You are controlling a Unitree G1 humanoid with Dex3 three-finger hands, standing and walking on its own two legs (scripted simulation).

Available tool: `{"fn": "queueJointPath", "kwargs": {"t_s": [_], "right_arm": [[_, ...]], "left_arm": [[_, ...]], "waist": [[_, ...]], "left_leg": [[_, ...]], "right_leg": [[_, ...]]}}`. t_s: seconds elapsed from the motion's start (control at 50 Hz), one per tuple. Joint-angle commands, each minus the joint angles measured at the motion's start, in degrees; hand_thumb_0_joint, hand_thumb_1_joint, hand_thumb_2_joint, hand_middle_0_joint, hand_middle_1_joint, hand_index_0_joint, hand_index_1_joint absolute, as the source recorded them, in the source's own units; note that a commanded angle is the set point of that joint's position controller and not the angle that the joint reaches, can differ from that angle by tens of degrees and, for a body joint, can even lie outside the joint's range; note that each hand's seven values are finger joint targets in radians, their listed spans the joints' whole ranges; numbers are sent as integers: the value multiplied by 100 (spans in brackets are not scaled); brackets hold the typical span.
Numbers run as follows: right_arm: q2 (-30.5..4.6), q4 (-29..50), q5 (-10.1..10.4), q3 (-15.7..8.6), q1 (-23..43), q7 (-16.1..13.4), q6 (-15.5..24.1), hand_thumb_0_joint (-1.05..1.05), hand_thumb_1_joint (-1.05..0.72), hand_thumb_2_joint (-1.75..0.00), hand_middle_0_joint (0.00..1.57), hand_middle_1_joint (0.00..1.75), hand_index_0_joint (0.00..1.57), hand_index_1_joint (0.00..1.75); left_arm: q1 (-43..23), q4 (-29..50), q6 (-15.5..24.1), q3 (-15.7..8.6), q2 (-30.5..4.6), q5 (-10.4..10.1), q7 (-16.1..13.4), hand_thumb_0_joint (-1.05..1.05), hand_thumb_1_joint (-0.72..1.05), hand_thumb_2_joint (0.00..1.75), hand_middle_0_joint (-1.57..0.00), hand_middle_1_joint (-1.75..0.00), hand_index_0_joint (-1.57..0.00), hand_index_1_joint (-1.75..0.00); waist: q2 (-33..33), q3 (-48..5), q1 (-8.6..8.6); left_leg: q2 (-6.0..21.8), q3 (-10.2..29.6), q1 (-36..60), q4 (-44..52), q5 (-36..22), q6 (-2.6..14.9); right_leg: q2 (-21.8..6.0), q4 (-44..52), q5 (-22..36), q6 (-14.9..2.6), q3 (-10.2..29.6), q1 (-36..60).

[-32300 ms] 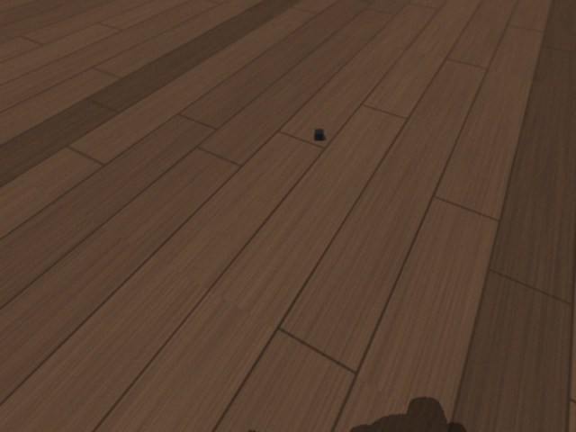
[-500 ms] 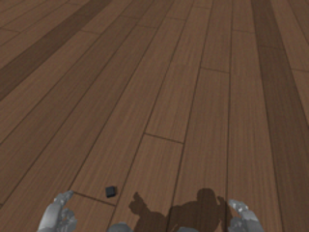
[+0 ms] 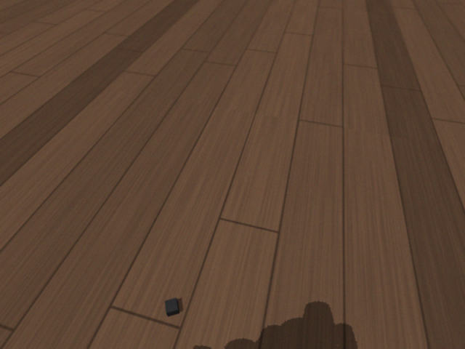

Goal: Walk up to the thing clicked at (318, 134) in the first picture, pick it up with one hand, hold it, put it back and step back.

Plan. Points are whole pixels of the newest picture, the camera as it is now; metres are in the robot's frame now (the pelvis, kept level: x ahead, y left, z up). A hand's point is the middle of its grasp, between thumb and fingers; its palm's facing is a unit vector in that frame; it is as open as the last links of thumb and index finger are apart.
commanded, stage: stand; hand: left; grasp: from above
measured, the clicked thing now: (172, 307) +0.41 +0.24 -0.75
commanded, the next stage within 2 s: step back in 1.86 s
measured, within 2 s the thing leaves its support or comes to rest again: neither
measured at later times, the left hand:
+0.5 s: hand out of the picture +0.04 +0.24 -0.16, palm faces +0.00 -0.94 -0.34, open 7.4 cm
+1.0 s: hand out of the picture +0.09 +0.23 -0.15, palm faces +0.00 -0.94 -0.33, open 7.4 cm
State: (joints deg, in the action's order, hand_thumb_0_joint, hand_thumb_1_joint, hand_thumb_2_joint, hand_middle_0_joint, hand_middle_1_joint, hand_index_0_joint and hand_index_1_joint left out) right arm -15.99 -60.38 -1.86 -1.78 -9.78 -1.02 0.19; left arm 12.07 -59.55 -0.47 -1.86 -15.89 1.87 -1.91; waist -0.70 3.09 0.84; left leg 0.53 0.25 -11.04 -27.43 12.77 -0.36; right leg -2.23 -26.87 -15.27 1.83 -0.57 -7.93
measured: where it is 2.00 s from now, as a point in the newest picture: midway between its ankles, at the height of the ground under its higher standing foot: outside the picture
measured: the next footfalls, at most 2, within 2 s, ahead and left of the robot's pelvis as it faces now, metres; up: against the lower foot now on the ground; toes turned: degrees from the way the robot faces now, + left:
none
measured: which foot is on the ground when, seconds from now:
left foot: down 0.00-1.00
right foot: down 0.00-1.00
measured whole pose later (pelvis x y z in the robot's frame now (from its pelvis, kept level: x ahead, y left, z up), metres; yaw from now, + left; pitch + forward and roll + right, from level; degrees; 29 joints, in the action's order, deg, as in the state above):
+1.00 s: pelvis +0.01 -0.01 +0.01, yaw -1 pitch -3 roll +0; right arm -18.5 -65.4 -1.1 -0.7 -5.8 -0.6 0.5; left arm 5.9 -65.8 0.5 -1.4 -17.5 1.1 -0.9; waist -0.5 2.8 -0.1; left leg 1.2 -0.1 -7.1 -19.8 10.0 -1.0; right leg -1.5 -18.7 -12.0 1.4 -0.4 -4.0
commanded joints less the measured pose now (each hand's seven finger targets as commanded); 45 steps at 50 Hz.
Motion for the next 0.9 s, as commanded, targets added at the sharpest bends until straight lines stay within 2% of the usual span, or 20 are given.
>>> {"fn": "queueJointPath", "kwargs": {"t_s": [0.0,0.08,0.18,0.26,0.3,0.34,0.38,0.42,0.46,0.54,0.62,0.66,0.7,0.74,0.88], "right_arm": [[-1097,206,46,-200,206,-92,140,0,-90,-90,20,30,20,30],[-1155,105,22,-218,304,-82,106,0,-90,-90,20,30,20,30],[-1163,25,40,-212,342,-47,114,0,-90,-90,20,30,20,30],[-1187,-41,37,-190,370,-39,117,0,-90,-90,20,30,20,30],[-1209,-51,55,-188,409,-34,125,0,-90,-90,20,30,20,30],[-1197,-80,48,-174,386,-33,128,0,-90,-90,20,30,20,30],[-1259,-116,50,-170,356,-25,116,0,-90,-90,20,30,20,30],[-1274,-131,51,-160,363,-19,104,0,-90,-90,20,30,20,30],[-1298,-125,59,-155,385,-23,117,0,-90,-90,20,30,20,30],[-1312,-172,63,-135,368,-23,120,0,-90,-90,20,30,20,30],[-1277,-172,84,-105,413,-13,124,0,-90,-90,20,30,20,30],[-1302,-198,73,-98,376,-24,131,0,-90,-90,20,30,20,30],[-1353,-204,73,-101,418,-23,143,0,-90,-90,20,30,20,30],[-1365,-219,84,-94,392,-38,143,0,-90,-90,20,30,20,30],[-1319,-243,95,-79,450,-52,143,0,-90,-90,20,30,20,30]], "left_arm": [[-263,156,142,-217,-1073,-15,-59,0,90,90,-20,-30,-20,-30],[-331,-18,125,-224,-1140,-12,-42,0,90,90,-20,-30,-20,-30],[-408,-135,160,-217,-1191,-17,-22,0,90,90,-20,-30,-20,-30],[-441,-220,149,-204,-1206,-26,-5,0,90,90,-20,-30,-20,-30],[-444,-254,163,-199,-1220,-34,1,0,90,90,-20,-30,-20,-30],[-511,-272,163,-197,-1261,-31,7,0,90,90,-20,-30,-20,-30],[-486,-301,153,-192,-1277,-41,21,0,90,90,-20,-30,-20,-30],[-475,-320,148,-185,-1265,-38,31,0,90,90,-20,-30,-20,-30],[-477,-337,157,-176,-1268,-43,36,0,90,90,-20,-30,-20,-30],[-481,-383,152,-175,-1315,-51,43,0,90,90,-20,-30,-20,-30],[-530,-390,176,-166,-1304,-64,36,0,90,90,-20,-30,-20,-30],[-589,-363,194,-168,-1326,-65,35,0,90,90,-20,-30,-20,-30],[-577,-364,196,-159,-1304,-78,37,0,90,90,-20,-30,-20,-30],[-601,-359,201,-161,-1295,-86,28,0,90,90,-20,-30,-20,-30],[-694,-362,195,-173,-1326,-92,22,0,90,90,-20,-30,-20,-30]], "waist": [[40,-96,-13],[1,67,-2],[-5,-29,-22],[-64,12,-12],[23,-104,2],[53,-43,-36],[-47,20,-35],[-48,9,-25],[11,-106,-36],[-8,-132,-48],[140,-213,-64],[144,-305,-89],[74,-324,-75],[43,-445,-83],[83,-496,-91]], "left_leg": [[477,502,215,799,-450,152],[514,571,28,1051,152,153],[520,549,120,1060,24,147],[526,576,55,1185,234,130],[557,567,207,1137,-29,153],[543,536,190,1151,-45,122],[550,577,62,1199,295,139],[564,587,31,1206,360,148],[576,575,151,1179,97,146],[581,580,133,1185,142,138],[583,519,391,1071,-339,142],[604,473,452,998,-628,166],[601,460,480,997,-791,148],[645,415,549,914,-1262,169],[673,372,611,917,-1594,140]], "right_leg": [[-346,735,629,-221,394,-136],[-338,841,282,-226,396,-87],[-390,992,332,-217,431,-29],[-358,995,274,-211,394,-8],[-406,1009,437,-228,423,28],[-399,1043,360,-229,437,-35],[-373,1060,193,-222,423,-40],[-378,1042,159,-226,417,-19],[-407,1057,326,-240,448,2],[-412,1063,350,-254,454,17],[-439,1071,535,-247,458,-57],[-482,1091,906,-246,485,31],[-476,1077,988,-234,469,72],[-508,1027,1454,-224,470,207],[-510,984,1761,-227,409,362]]}}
